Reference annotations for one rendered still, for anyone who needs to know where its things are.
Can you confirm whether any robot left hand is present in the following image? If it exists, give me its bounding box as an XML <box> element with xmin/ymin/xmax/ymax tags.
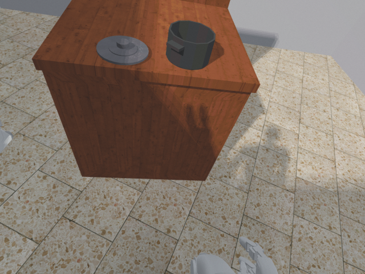
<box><xmin>0</xmin><ymin>120</ymin><xmax>14</xmax><ymax>153</ymax></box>

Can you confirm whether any knob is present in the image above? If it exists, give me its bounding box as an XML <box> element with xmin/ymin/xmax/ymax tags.
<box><xmin>116</xmin><ymin>38</ymin><xmax>129</xmax><ymax>49</ymax></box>

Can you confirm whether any robot right thigh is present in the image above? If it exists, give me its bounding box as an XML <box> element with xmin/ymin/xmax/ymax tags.
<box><xmin>190</xmin><ymin>254</ymin><xmax>235</xmax><ymax>274</ymax></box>

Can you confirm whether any lid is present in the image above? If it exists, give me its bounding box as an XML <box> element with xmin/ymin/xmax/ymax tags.
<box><xmin>96</xmin><ymin>35</ymin><xmax>149</xmax><ymax>65</ymax></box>

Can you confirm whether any robot right hand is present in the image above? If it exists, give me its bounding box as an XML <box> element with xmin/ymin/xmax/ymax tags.
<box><xmin>238</xmin><ymin>236</ymin><xmax>278</xmax><ymax>274</ymax></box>

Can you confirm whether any table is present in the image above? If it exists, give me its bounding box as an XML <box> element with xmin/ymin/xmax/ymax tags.
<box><xmin>32</xmin><ymin>0</ymin><xmax>260</xmax><ymax>181</ymax></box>

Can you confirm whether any pot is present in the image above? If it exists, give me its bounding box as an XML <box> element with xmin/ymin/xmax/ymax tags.
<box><xmin>166</xmin><ymin>21</ymin><xmax>216</xmax><ymax>70</ymax></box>

